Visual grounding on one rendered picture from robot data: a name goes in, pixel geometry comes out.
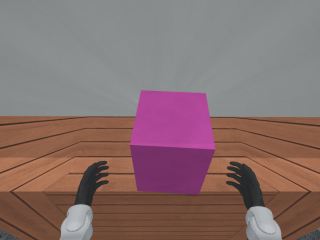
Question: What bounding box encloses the carton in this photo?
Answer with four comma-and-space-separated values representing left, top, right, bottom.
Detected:
130, 90, 216, 195

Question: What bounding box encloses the robot right forearm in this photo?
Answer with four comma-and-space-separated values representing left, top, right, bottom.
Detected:
245, 206, 282, 240

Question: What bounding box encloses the robot right hand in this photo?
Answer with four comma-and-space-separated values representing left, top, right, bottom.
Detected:
226, 161, 265, 210

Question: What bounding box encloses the robot left forearm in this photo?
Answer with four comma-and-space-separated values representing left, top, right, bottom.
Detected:
59, 204, 93, 240

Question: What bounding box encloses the robot left hand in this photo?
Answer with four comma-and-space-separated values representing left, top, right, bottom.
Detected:
74, 161, 109, 206

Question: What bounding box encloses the pedestal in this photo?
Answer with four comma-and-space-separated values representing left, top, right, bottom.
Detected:
0, 116, 320, 240

